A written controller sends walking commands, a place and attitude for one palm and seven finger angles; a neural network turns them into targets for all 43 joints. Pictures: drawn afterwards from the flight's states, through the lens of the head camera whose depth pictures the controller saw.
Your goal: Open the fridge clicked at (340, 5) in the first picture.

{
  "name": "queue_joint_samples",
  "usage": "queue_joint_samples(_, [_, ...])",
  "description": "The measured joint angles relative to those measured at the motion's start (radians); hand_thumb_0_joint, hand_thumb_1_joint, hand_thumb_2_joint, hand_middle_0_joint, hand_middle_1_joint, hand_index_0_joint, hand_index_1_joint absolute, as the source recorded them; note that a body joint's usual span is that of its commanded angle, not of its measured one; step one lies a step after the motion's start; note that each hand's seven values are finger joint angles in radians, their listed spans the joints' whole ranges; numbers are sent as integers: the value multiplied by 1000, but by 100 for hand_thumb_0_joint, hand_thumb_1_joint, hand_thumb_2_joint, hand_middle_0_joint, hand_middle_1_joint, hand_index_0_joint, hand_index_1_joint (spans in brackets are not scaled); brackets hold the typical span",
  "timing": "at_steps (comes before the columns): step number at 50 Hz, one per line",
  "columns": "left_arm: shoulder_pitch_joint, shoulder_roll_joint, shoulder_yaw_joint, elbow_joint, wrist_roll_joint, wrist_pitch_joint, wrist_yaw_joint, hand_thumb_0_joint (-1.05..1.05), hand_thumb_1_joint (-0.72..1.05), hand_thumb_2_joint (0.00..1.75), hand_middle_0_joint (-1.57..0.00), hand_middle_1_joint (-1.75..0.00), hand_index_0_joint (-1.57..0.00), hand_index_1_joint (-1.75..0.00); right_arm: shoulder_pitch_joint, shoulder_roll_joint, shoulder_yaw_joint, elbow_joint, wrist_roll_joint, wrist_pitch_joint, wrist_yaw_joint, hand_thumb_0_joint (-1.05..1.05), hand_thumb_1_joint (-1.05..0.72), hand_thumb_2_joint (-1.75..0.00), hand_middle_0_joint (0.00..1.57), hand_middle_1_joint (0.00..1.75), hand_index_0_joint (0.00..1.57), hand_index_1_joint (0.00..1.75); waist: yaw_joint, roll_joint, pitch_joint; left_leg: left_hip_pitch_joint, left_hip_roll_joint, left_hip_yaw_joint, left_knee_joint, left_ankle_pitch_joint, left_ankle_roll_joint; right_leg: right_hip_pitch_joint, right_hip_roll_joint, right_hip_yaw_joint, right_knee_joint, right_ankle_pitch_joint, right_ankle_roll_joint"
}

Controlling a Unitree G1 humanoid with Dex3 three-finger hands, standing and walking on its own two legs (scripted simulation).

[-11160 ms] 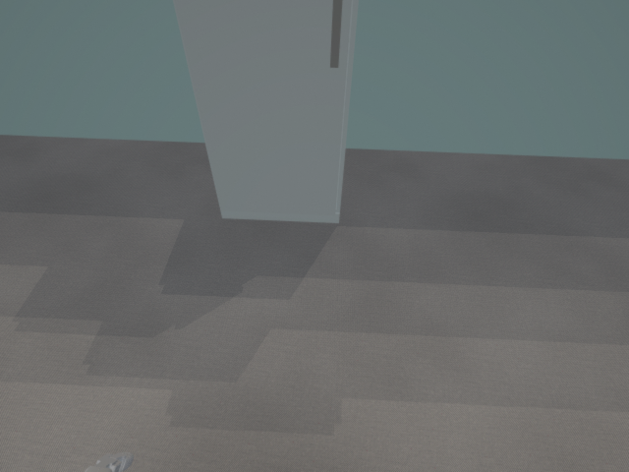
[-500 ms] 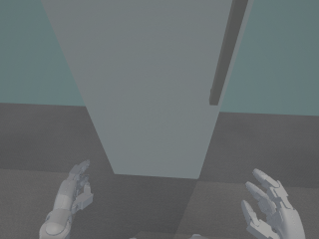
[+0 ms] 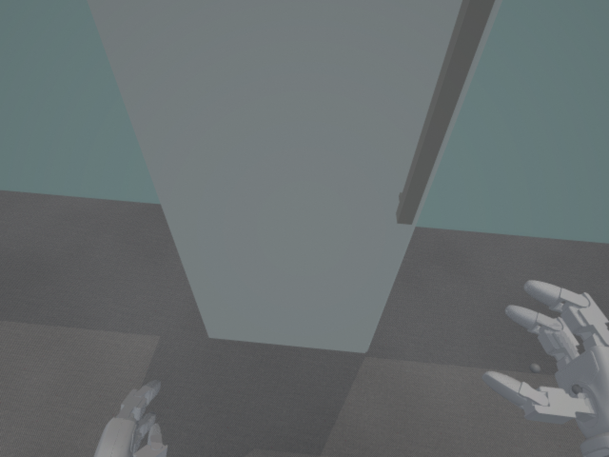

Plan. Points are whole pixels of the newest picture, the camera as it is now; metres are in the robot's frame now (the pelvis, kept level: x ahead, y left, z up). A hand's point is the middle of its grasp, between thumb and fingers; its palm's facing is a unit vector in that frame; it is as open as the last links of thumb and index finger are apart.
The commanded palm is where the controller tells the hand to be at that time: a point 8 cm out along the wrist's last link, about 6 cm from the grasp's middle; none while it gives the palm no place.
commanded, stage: raise the hand to about handle height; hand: right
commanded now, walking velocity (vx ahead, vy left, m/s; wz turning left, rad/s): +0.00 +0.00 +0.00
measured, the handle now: (442, 88) +0.52 -0.15 +0.25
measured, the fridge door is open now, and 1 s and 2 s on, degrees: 0 0 0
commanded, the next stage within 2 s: move the hooked fingers beside the handle in 1.16 s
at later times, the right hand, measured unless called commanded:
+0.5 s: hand out of the picture +0.25 -0.28 +0.18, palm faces +0.11 +0.99 -0.06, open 13.9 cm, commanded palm +0.22 -0.32 +0.18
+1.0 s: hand out of the picture +0.27 -0.28 +0.20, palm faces +0.12 +0.99 -0.05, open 14.0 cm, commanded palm +0.23 -0.32 +0.20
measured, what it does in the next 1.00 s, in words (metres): stands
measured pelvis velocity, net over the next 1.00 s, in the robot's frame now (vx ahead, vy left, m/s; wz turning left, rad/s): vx -0.01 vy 0.00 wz -0.01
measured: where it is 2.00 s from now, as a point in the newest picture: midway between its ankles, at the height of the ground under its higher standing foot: outside the picture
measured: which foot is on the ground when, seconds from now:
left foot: down 0.00-1.00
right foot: down 0.00-1.00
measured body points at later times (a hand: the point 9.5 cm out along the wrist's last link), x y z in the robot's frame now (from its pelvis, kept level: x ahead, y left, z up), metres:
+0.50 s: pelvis +0.00 -0.01 +0.02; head -0.02 +0.00 +0.47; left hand +0.20 +0.20 -0.03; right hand +0.24 -0.33 +0.18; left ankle +0.00 +0.11 -0.71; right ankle +0.03 -0.12 -0.71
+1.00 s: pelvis -0.01 +0.00 +0.03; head -0.03 +0.01 +0.48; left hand +0.18 +0.23 -0.04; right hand +0.25 -0.33 +0.20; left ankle +0.00 +0.11 -0.71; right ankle +0.03 -0.12 -0.71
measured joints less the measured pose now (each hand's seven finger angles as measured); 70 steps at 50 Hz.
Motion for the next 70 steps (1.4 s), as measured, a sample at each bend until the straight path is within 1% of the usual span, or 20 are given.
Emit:
queue_joint_samples(5, [-19,23,3,-2,-7,-16,13,2,91,90,-20,-30,-20,-30,-47,-22,-7,15,-2,37,17,0,11,-46,28,95,27,95,-11,6,15,49,4,0,-42,17,-6,46,7,-1,-36,14,-7])
queue_joint_samples(10, [-50,17,-13,-14,-12,-27,20,2,91,90,-20,-30,-20,-30,-128,-45,-30,34,0,89,25,0,23,-41,29,103,28,102,-24,10,26,107,7,4,-91,37,-9,98,12,1,-78,31,-10])
queue_joint_samples(19, [-90,-13,-62,-35,-18,-16,25,2,91,90,-20,-30,-20,-30,-269,-92,-75,81,1,226,66,-1,42,-33,30,115,30,114,-49,0,40,196,9,6,-176,76,-12,184,18,2,-156,66,-13])
queue_joint_samples(22, [-95,-18,-73,-33,-19,-8,28,2,90,89,-20,-30,-20,-30,-310,-104,-89,94,-3,264,72,-1,45,-32,30,117,30,117,-55,-3,47,218,10,7,-199,87,-13,205,20,3,-179,78,-14])
queue_joint_samples(27, [-93,-20,-84,-21,-22,7,31,2,90,89,-20,-30,-20,-30,-375,-128,-115,120,-9,307,88,-1,48,-30,30,119,30,119,-60,-5,55,249,10,10,-233,104,-12,237,22,5,-214,96,-13])
queue_joint_samples(35, [-85,-3,-83,-6,-33,29,36,2,90,89,-20,-30,-20,-30,-482,-179,-151,185,-18,366,112,-1,50,-30,30,120,30,119,-55,-11,66,284,7,11,-275,128,-8,274,22,5,-261,123,-9])
queue_joint_samples(40, [-78,10,-74,-13,-40,41,29,2,90,89,-20,-30,-20,-30,-496,-193,-156,222,-9,386,129,-1,50,-30,30,120,30,120,-45,-14,59,280,6,5,-282,135,-6,277,21,0,-278,133,-7])
queue_joint_samples(45, [-75,17,-63,-21,-38,46,25,2,91,90,-20,-30,-20,-30,-463,-167,-149,196,-16,394,118,-1,50,-30,30,120,30,120,-40,-13,64,278,2,0,-280,136,-3,280,16,-5,-281,135,-4])
queue_joint_samples(48, [-74,16,-60,-19,-34,43,28,2,91,90,-20,-30,-20,-30,-450,-151,-150,176,-22,381,101,-1,50,-30,30,120,30,120,-40,-10,69,283,-1,-1,-282,136,0,286,13,-5,-284,136,-2])
queue_joint_samples(52, [-76,11,-61,-14,-34,39,34,2,91,90,-20,-30,-20,-30,-453,-148,-155,177,-24,370,90,-1,50,-30,31,120,30,120,-42,-8,72,290,-5,1,-286,137,3,292,10,-3,-287,137,2])
queue_joint_samples(65, [-89,6,-63,-12,-36,41,33,2,91,90,-20,-30,-20,-30,-459,-156,-153,196,-12,380,107,-1,50,-30,30,120,30,120,-45,-17,61,284,-8,3,-277,129,6,287,7,0,-280,131,6])
queue_joint_samples(70, [-91,8,-62,-8,-40,46,39,2,91,90,-20,-30,-20,-30,-502,-158,-142,247,-22,381,99,-1,50,-30,30,120,30,120,-46,-14,63,279,-7,9,-271,126,6,277,7,6,-270,127,6])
